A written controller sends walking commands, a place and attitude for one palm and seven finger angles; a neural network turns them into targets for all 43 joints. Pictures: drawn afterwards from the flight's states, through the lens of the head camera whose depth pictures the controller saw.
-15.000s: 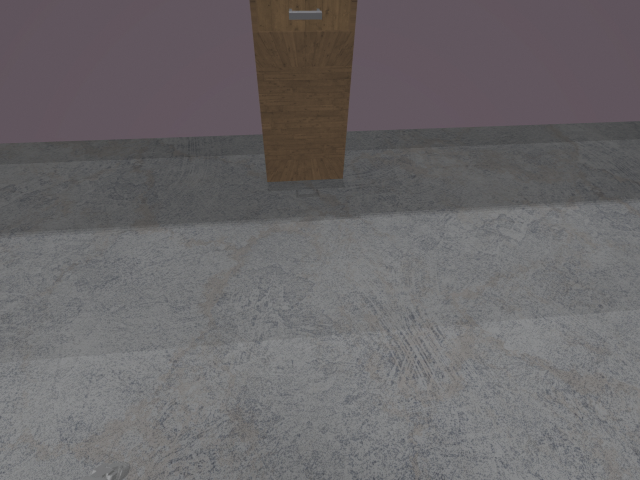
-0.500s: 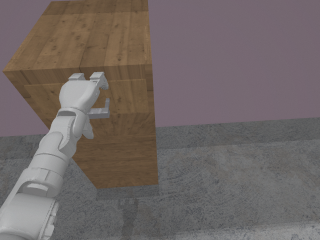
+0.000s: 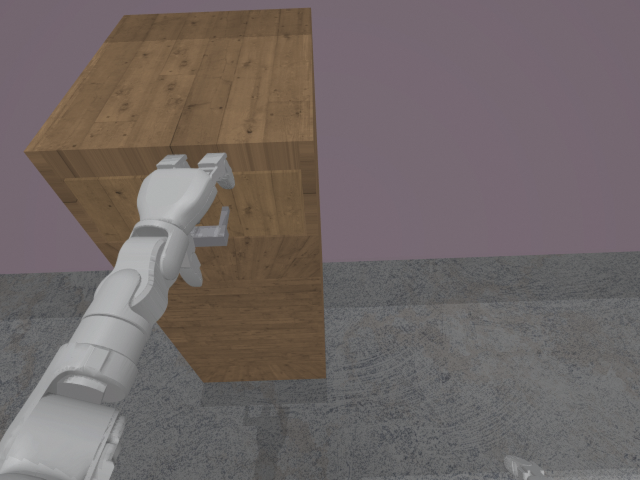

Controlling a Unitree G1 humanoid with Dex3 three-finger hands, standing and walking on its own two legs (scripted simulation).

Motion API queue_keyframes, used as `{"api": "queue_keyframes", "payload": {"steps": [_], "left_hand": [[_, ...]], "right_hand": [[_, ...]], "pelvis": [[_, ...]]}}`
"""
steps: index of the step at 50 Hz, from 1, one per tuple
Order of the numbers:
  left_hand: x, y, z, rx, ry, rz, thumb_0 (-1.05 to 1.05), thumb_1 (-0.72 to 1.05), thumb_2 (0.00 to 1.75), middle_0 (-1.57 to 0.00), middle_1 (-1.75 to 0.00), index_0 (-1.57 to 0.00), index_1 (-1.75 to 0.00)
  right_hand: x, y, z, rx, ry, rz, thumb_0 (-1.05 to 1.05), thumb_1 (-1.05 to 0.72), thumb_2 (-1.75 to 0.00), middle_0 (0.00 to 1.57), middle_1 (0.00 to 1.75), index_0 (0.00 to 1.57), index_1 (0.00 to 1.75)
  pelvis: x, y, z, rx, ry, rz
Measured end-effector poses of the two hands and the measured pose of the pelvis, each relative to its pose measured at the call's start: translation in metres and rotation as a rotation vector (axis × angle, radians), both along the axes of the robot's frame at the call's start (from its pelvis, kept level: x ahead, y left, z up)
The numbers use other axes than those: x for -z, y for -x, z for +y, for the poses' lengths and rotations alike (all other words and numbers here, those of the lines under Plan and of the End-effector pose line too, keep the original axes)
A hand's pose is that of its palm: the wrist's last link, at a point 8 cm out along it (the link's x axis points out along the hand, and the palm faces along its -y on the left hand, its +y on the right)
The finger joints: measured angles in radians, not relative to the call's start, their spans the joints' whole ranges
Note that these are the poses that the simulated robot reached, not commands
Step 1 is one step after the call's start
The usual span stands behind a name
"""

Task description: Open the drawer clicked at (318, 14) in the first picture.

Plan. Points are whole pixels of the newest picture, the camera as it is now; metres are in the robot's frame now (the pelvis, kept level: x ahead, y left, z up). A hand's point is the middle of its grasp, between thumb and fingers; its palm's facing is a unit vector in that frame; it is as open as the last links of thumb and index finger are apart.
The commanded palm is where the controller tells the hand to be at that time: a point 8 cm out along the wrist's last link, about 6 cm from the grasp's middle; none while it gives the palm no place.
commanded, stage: move the hooked fingers above the handle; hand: left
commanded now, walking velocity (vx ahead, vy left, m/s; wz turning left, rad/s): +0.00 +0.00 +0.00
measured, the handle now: (190, 225) +0.46 +0.23 +0.03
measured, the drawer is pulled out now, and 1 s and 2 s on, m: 0.00 0.00 0.00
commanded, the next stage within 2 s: none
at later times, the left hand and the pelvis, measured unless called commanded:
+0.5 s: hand (193, 241) +0.39 +0.19 +0.08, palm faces -0.05 -0.08 -1.00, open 13.8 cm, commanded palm +0.39 +0.23 +0.15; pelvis +0.00 -0.01 +0.00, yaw +1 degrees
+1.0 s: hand (161, 252) +0.38 +0.23 +0.07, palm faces -0.10 -0.05 -0.99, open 13.8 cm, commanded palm +0.39 +0.24 +0.15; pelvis -0.01 -0.01 +0.00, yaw +1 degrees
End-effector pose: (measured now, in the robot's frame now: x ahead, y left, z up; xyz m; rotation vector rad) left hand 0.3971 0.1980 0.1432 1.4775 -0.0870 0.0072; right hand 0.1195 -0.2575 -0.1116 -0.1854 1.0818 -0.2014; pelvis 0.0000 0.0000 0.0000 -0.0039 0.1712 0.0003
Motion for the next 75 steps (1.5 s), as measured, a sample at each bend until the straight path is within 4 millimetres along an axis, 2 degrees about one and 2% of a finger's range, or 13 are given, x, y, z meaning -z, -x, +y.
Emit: {"api": "queue_keyframes", "payload": {"steps": [7, 16, 22, 26, 31, 36, 41, 45, 50, 55, 59, 70, 75], "left_hand": [[-0.004, -0.003, 0.004, -0.107, -0.048, -0.016, 0.00, -0.49, 0.30, -0.39, -1.26, -0.35, -1.23], [0.002, 0.013, 0.053, -0.282, -0.056, 0.154, 0.00, -0.49, 0.30, -0.34, -1.22, -0.34, -1.22], [0.010, 0.025, 0.020, -0.055, -0.036, 0.164, -0.01, -0.49, 0.30, -0.33, -1.21, -0.32, -1.21], [0.006, 0.019, -0.002, 0.046, -0.008, 0.071, -0.01, -0.49, 0.30, -0.33, -1.21, -0.32, -1.21], [-0.016, 0.001, 0.015, -0.058, -0.019, -0.061, 0.00, -0.49, 0.30, -0.35, -1.22, -0.32, -1.20], [-0.022, -0.002, 0.012, -0.121, -0.043, -0.031, 0.00, -0.49, 0.30, -0.40, -1.26, -0.35, -1.26], [-0.007, 0.002, 0.039, -0.250, -0.037, 0.123, 0.00, -0.49, 0.30, -0.36, -1.24, -0.34, -1.26], [0.012, 0.017, 0.058, -0.236, -0.053, 0.214, 0.00, -0.49, 0.30, -0.34, -1.22, -0.33, -1.23], [0.016, 0.032, 0.039, -0.040, -0.048, 0.157, -0.01, -0.49, 0.30, -0.33, -1.21, -0.33, -1.22], [-0.003, 0.020, 0.017, 0.048, -0.016, -0.025, -0.01, -0.49, 0.30, -0.33, -1.21, -0.33, -1.21], [-0.017, 0.001, 0.024, -0.064, -0.021, -0.093, 0.00, -0.49, 0.30, -0.36, -1.24, -0.32, -1.21], [-0.030, -0.005, 0.018, -0.161, -0.031, 0.041, 0.00, -0.49, 0.30, -0.36, -1.24, -0.34, -1.31], [-0.006, 0.003, 0.040, -0.189, -0.060, 0.172, 0.00, -0.49, 0.30, -0.33, -1.22, -0.31, -1.26]], "right_hand": [[0.005, 0.002, 0.009, 0.016, -0.057, 0.020, 0.00, -0.91, -0.90, 0.20, 0.30, 0.20, 0.30], [-0.004, 0.001, -0.004, 0.021, -0.031, 0.015, 0.00, -0.91, -0.90, 0.20, 0.30, 0.20, 0.30], [-0.007, -0.008, -0.019, -0.012, 0.037, 0.006, 0.00, -0.91, -0.90, 0.20, 0.30, 0.20, 0.30], [-0.005, -0.010, -0.018, -0.010, 0.043, -0.010, 0.00, -0.91, -0.90, 0.20, 0.30, 0.20, 0.30], [0.000, -0.003, -0.008, 0.011, 0.008, -0.010, 0.00, -0.91, -0.90, 0.20, 0.30, 0.19, 0.29], [0.006, 0.009, 0.004, 0.021, -0.049, 0.028, 0.00, -0.91, -0.90, 0.20, 0.30, 0.20, 0.30], [0.001, 0.020, 0.006, 0.049, -0.059, 0.030, 0.00, -0.91, -0.90, 0.20, 0.30, 0.20, 0.30], [-0.003, 0.026, -0.003, 0.049, -0.019, 0.036, 0.00, -0.91, -0.90, 0.20, 0.30, 0.20, 0.30], [-0.003, 0.027, -0.015, 0.024, 0.051, 0.058, 0.00, -0.91, -0.90, 0.20, 0.30, 0.20, 0.30], [0.002, 0.022, -0.013, 0.017, 0.055, 0.051, 0.00, -0.91, -0.90, 0.20, 0.30, 0.20, 0.30], [0.005, 0.022, -0.001, 0.020, 0.017, 0.042, 0.00, -0.91, -0.90, 0.20, 0.30, 0.19, 0.29], [-0.003, 0.032, 0.021, 0.043, -0.051, 0.012, 0.00, -0.91, -0.90, 0.20, 0.30, 0.20, 0.30], [-0.008, 0.042, 0.008, 0.062, -0.014, -0.002, 0.00, -0.91, -0.90, 0.20, 0.30, 0.20, 0.30]], "pelvis": [[-0.003, -0.004, -0.006, 0.028, -0.008, 0.002], [-0.006, -0.008, -0.015, 0.008, -0.009, -0.024], [-0.004, -0.003, -0.013, -0.027, -0.001, -0.030], [-0.001, 0.002, -0.011, -0.021, -0.001, -0.016], [0.001, 0.004, -0.011, 0.006, -0.004, 0.006], [-0.002, 0.002, -0.010, 0.020, -0.005, 0.000], [-0.005, 0.001, -0.012, 0.031, -0.011, -0.018], [-0.005, 0.002, -0.012, 0.016, -0.004, -0.023], [-0.002, 0.005, -0.006, -0.022, 0.010, -0.023], [0.002, 0.011, 0.000, -0.028, 0.013, -0.004], [0.002, 0.012, 0.003, -0.009, 0.009, 0.013], [-0.004, 0.012, 0.001, 0.017, 0.001, -0.031], [-0.003, 0.016, -0.002, 0.021, 0.003, -0.035]]}}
